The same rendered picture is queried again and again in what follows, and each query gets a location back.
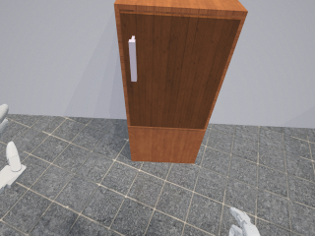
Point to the cupboard door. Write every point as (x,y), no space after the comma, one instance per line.
(180,60)

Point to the robot left hand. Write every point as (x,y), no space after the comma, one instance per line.
(11,173)

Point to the robot right hand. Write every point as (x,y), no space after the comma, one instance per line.
(248,229)

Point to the handle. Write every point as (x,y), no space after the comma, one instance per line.
(133,58)

